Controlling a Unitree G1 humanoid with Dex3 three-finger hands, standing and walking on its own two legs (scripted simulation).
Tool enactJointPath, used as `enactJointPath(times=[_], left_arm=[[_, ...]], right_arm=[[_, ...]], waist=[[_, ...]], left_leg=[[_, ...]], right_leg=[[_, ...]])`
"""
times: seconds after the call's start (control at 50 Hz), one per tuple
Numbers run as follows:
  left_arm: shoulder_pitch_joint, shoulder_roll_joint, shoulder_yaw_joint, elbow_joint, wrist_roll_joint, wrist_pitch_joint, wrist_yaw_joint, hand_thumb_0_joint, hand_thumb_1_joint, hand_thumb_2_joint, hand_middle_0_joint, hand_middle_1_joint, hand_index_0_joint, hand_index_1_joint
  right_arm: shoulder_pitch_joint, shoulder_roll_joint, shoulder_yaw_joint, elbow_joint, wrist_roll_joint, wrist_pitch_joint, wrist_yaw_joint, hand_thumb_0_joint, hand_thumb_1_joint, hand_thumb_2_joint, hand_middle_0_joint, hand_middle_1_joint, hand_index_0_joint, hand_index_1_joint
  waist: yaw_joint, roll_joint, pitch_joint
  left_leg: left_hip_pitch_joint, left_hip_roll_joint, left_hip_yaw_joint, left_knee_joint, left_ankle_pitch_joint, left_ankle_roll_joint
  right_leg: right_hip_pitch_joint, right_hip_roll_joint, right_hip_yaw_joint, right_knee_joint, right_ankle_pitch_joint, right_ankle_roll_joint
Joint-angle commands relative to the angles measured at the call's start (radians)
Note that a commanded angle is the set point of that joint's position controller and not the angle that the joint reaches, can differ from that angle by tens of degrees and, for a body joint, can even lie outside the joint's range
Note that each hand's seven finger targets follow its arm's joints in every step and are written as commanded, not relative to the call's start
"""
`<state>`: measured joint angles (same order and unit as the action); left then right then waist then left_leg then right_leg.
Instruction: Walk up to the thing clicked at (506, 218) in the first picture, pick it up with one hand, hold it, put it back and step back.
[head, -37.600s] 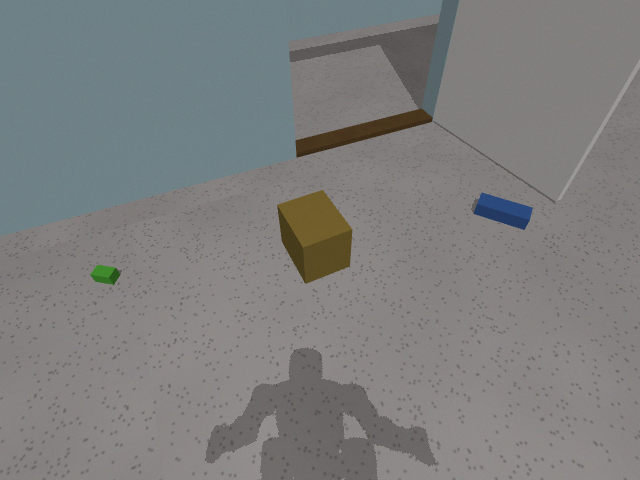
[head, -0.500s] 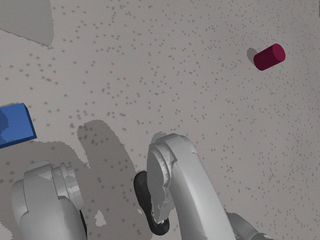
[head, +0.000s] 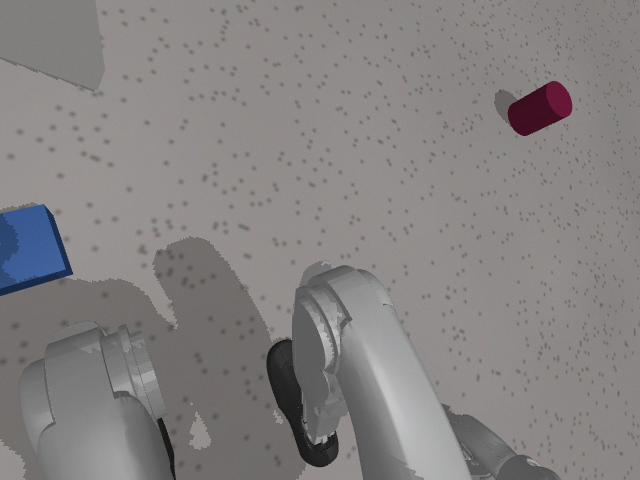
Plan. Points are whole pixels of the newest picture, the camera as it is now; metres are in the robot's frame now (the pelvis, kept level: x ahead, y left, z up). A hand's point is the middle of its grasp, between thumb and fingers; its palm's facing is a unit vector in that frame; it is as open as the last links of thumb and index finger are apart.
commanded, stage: withdraw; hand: left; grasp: from above
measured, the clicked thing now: out of the picture +0.40 +0.33 -0.27
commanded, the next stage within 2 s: home in 1.06 s
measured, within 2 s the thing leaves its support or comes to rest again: neither
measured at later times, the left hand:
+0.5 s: hand out of the picture +0.41 +0.35 -0.14, palm faces -0.24 -0.07 -0.97, open 14.2 cm
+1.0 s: hand out of the picture +0.37 +0.32 -0.14, palm faces -0.44 -0.12 -0.89, open 13.9 cm
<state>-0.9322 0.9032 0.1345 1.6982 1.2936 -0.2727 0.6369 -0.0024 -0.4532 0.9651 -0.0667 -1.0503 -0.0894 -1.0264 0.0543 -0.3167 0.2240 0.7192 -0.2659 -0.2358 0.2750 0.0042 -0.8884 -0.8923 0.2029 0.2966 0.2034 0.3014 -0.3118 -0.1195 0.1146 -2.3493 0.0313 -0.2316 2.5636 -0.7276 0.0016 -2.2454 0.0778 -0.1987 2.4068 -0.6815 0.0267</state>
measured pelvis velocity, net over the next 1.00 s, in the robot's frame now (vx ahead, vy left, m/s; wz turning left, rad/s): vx -0.02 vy -0.01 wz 0.11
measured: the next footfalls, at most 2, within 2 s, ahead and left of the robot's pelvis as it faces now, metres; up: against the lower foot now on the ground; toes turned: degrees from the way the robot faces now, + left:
none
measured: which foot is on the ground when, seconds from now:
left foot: down 0.00-1.00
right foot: down 0.00-1.00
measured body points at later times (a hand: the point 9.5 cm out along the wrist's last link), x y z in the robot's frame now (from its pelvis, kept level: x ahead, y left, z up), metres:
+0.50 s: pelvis +0.00 +0.00 +0.02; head +0.22 +0.10 +0.40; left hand +0.42 +0.35 -0.09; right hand +0.11 -0.25 -0.08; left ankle +0.06 +0.13 -0.26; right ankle +0.11 -0.11 -0.26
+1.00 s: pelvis -0.02 -0.01 +0.03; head +0.19 +0.10 +0.42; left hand +0.39 +0.33 -0.09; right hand +0.10 -0.29 -0.06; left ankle +0.06 +0.13 -0.26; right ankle +0.11 -0.11 -0.26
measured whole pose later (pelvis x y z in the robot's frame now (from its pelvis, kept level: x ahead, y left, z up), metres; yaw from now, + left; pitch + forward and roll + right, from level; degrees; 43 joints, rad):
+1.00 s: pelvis -0.02 -0.01 +0.03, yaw +7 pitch +30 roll -7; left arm -0.89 0.71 0.06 1.46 1.31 -0.29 0.44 0.00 -0.48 1.00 -0.08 -1.03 -0.09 -1.02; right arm 0.12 -0.32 0.08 0.73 -0.14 -0.04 0.12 0.01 -0.90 -0.89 0.20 0.30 0.20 0.30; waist -0.22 -0.06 -0.05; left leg -2.29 0.01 -0.13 2.38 -0.63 -0.01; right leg -2.21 0.04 -0.12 2.31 -0.64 0.00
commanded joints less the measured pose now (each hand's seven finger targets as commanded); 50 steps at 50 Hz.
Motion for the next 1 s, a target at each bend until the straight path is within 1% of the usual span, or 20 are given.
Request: enactJointPath(times=[0.0, 0.06, 0.08, 0.14, 0.18, 0.2, 0.22, 0.24, 0.34, 0.36, 0.42, 0.5, 0.56, 0.6, 0.66, 0.72, 0.82, 0.88, 0.9, 0.98], left_arm=[[-0.224, 0.22, 0.01, -0.095, -0.012, -0.012, 0.035, 0.0, -0.441, 0.937, -0.036, -1.055, -0.07, -1.019], [-0.24, 0.227, 0.005, -0.094, -0.005, -0.019, 0.032, 0.0, -0.428, 0.936, -0.038, -1.059, -0.074, -1.021], [-0.234, 0.249, 0.026, -0.104, -0.003, -0.021, 0.039, 0.0, -0.433, 0.928, -0.036, -1.054, -0.07, -1.018], [-0.226, 0.226, 0.01, -0.096, 0.004, -0.023, 0.045, 0.0, -0.484, 0.954, -0.044, -1.008, -0.077, -0.974], [-0.231, 0.267, 0.055, -0.164, 0.001, -0.018, 0.068, 0.0, -0.488, 0.957, -0.047, -1.004, -0.076, -0.974], [-0.23, 0.218, 0.027, -0.177, 0.0, -0.009, 0.069, 0.0, -0.488, 0.957, -0.048, -1.006, -0.077, -0.976], [-0.256, 0.221, 0.03, -0.22, -0.002, -0.005, 0.076, 0.0, -0.489, 0.955, -0.046, -1.001, -0.075, -0.97], [-0.255, 0.225, 0.055, -0.303, -0.011, 0.002, 0.088, 0.0, -0.495, 0.961, -0.048, -1.004, -0.074, -0.976], [-0.171, 0.203, 0.109, -0.494, -0.067, 0.088, 0.095, 0.0, -0.499, 0.962, -0.049, -0.985, -0.069, -0.964], [-0.2, 0.206, 0.105, -0.592, -0.084, 0.105, 0.082, 0.0, -0.501, 0.968, -0.048, -0.987, -0.065, -0.968], [-0.112, 0.093, 0.028, -0.6, -0.127, 0.181, -0.004, 0.0, -0.518, 0.989, -0.056, -0.989, -0.06, -0.985], [-0.109, -0.078, -0.097, -0.531, -0.197, 0.253, -0.166, 0.0, -0.505, 1.0, -0.06, -1.004, -0.061, -1.003], [-0.109, -0.169, -0.185, -0.522, -0.263, 0.251, -0.299, 0.0, -0.497, 1.004, -0.061, -1.02, -0.064, -1.016], [-0.116, -0.177, -0.216, -0.512, -0.286, 0.231, -0.368, 0.0, -0.488, 1.002, -0.058, -1.029, -0.066, -1.02], [-0.122, -0.142, -0.206, -0.496, -0.267, 0.189, -0.426, 0.0, -0.489, 1.004, -0.06, -1.033, -0.069, -1.023], [-0.137, -0.091, -0.175, -0.46, -0.219, 0.121, -0.411, 0.0, -0.478, 0.998, -0.062, -1.034, -0.074, -1.022], [-0.254, 0.034, -0.084, -0.455, -0.085, 0.004, -0.287, 0.0, -0.49, 1.003, -0.061, -1.034, -0.071, -1.023], [-0.319, 0.057, -0.052, -0.391, -0.016, -0.02, -0.185, 0.0, -0.507, 1.0, -0.053, -1.025, -0.065, -1.012], [-0.35, 0.059, -0.051, -0.386, -0.002, -0.023, -0.154, 0.0, -0.515, 1.006, -0.055, -1.028, -0.065, -1.018], [-0.393, 0.124, 0.01, -0.428, 0.014, 0.022, -0.069, 0.0, -0.537, 1.003, -0.056, -1.02, -0.065, -1.01]], right_arm=[[0.188, -0.312, -0.094, 0.003, 0.008, 0.005, -0.016, 0.0, -0.881, -0.895, 0.201, 0.3, 0.201, 0.3], [0.188, -0.311, -0.092, 0.003, 0.005, 0.011, -0.019, 0.0, -0.88, -0.895, 0.201, 0.3, 0.201, 0.3], [0.189, -0.311, -0.09, 0.005, 0.007, 0.014, -0.023, 0.0, -0.881, -0.896, 0.201, 0.3, 0.201, 0.3], [0.176, -0.309, -0.092, 0.0, 0.002, 0.011, -0.022, 0.0, -0.888, -0.895, 0.201, 0.3, 0.201, 0.3], [0.182, -0.311, -0.097, 0.002, 0.001, 0.011, -0.021, 0.0, -0.889, -0.895, 0.201, 0.3, 0.201, 0.3], [0.171, -0.295, -0.097, -0.012, 0.004, 0.004, -0.015, 0.0, -0.889, -0.895, 0.201, 0.3, 0.201, 0.3], [0.173, -0.302, -0.103, -0.008, 0.001, -0.004, -0.008, 0.0, -0.889, -0.895, 0.201, 0.3, 0.201, 0.3], [0.181, -0.298, -0.112, 0.011, 0.006, -0.002, -0.004, 0.0, -0.89, -0.896, 0.201, 0.3, 0.201, 0.3], [0.186, -0.272, -0.179, 0.006, 0.054, 0.017, 0.016, 0.0, -0.889, -0.896, 0.201, 0.3, 0.201, 0.3], [0.19, -0.267, -0.197, 0.002, 0.074, 0.025, 0.014, 0.0, -0.889, -0.897, 0.201, 0.3, 0.201, 0.3], [0.196, -0.25, -0.242, 0.011, 0.122, 0.062, 0.008, 0.0, -0.893, -0.9, 0.2, 0.3, 0.2, 0.3], [0.264, -0.233, -0.284, 0.033, 0.153, 0.109, -0.017, 0.0, -0.892, -0.9, 0.2, 0.3, 0.2, 0.3], [0.269, -0.221, -0.29, 0.016, 0.172, 0.131, -0.038, 0.0, -0.891, -0.899, 0.2, 0.3, 0.2, 0.3], [0.26, -0.21, -0.283, 0.001, 0.186, 0.143, -0.061, 0.0, -0.888, -0.898, 0.2, 0.3, 0.2, 0.3], [0.259, -0.206, -0.264, -0.018, 0.195, 0.16, -0.099, 0.0, -0.889, -0.898, 0.2, 0.3, 0.2, 0.3], [0.235, -0.191, -0.236, -0.038, 0.186, 0.174, -0.131, 0.0, -0.888, -0.897, 0.2, 0.3, 0.2, 0.3], [0.201, -0.173, -0.198, -0.039, 0.16, 0.19, -0.151, 0.0, -0.889, -0.897, 0.2, 0.3, 0.2, 0.3], [0.195, -0.189, -0.194, -0.025, 0.136, 0.188, -0.16, 0.0, -0.89, -0.897, 0.2, 0.3, 0.2, 0.3], [0.198, -0.19, -0.19, -0.025, 0.127, 0.189, -0.163, 0.0, -0.891, -0.898, 0.2, 0.3, 0.2, 0.3], [0.214, -0.207, -0.216, -0.003, 0.104, 0.171, -0.168, 0.0, -0.896, -0.898, 0.2, 0.3, 0.2, 0.3]], waist=[[-0.035, 0.46, -0.645], [-0.037, 0.46, -0.631], [-0.027, 0.457, -0.649], [-0.027, 0.471, -0.626], [0.002, 0.511, -0.685], [0.002, 0.538, -0.693], [-0.001, 0.562, -0.714], [0.036, 0.628, -0.783], [0.102, 0.688, -0.899], [0.122, 0.715, -0.937], [0.146, 0.644, -0.924], [0.09, 0.377, -0.816], [0.072, 0.245, -0.761], [0.077, 0.19, -0.72], [0.102, 0.116, -0.679], [0.119, 0.106, -0.655], [0.127, 0.257, -0.74], [0.114, 0.364, -0.757], [0.096, 0.394, -0.763], [0.105, 0.51, -0.844]], left_leg=[[0.47, 0.013, 0.083, -0.267, 0.234, 0.01], [0.452, 0.015, 0.083, -0.264, 0.207, 0.012], [0.46, 0.013, 0.082, -0.269, 0.216, 0.01], [0.465, 0.013, 0.085, -0.269, 0.197, 0.007], [0.491, 0.015, 0.086, -0.279, 0.222, 0.002], [0.517, 0.015, 0.086, -0.282, 0.223, -0.003], [0.554, 0.017, 0.083, -0.285, 0.237, -0.007], [0.6, 0.016, 0.084, -0.309, 0.267, -0.017], [0.64, 0.014, 0.125, -0.334, 0.3, -0.017], [0.647, 0.01, 0.137, -0.356, 0.301, -0.016], [0.611, 0.001, 0.154, -0.419, 0.239, -0.002], [0.533, -0.003, 0.149, -0.45, 0.187, 0.028], [0.474, -0.013, 0.146, -0.467, 0.147, 0.041], [0.433, -0.023, 0.157, -0.486, 0.131, 0.046], [0.416, -0.03, 0.177, -0.486, 0.144, 0.045], [0.378, -0.039, 0.198, -0.456, 0.135, 0.042], [0.424, -0.042, 0.2, -0.423, 0.152, 0.034], [0.516, -0.038, 0.187, -0.436, 0.131, 0.019], [0.524, -0.036, 0.184, -0.435, 0.124, 0.015], [0.624, -0.033, 0.184, -0.461, 0.108, 0.002]], right_leg=[[0.361, 0.043, -0.064, -0.211, 0.277, -0.051], [0.354, 0.044, -0.058, -0.215, 0.253, -0.051], [0.355, 0.042, -0.066, -0.216, 0.258, -0.051], [0.328, 0.041, -0.064, -0.207, 0.24, -0.053], [0.354, 0.044, -0.062, -0.207, 0.258, -0.056], [0.331, 0.042, -0.061, -0.192, 0.261, -0.06], [0.315, 0.039, -0.072, -0.184, 0.276, -0.057], [0.322, 0.041, -0.071, -0.181, 0.293, -0.063], [0.32, 0.031, -0.034, -0.201, 0.326, -0.068], [0.322, 0.025, -0.02, -0.215, 0.325, -0.071], [0.302, 0.019, 0.014, -0.281, 0.264, -0.074], [0.348, 0.027, 0.042, -0.382, 0.215, -0.063], [0.399, 0.025, 0.062, -0.429, 0.164, -0.063], [0.451, 0.02, 0.08, -0.457, 0.139, -0.062], [0.476, 0.01, 0.089, -0.484, 0.139, -0.063], [0.479, 0.005, 0.114, -0.485, 0.108, -0.064], [0.419, 0.008, 0.124, -0.407, 0.101, -0.071], [0.312, 0.006, 0.092, -0.362, 0.079, -0.082], [0.309, 0.009, 0.094, -0.362, 0.066, -0.085], [0.258, -0.01, 0.064, -0.328, 0.067, -0.085]])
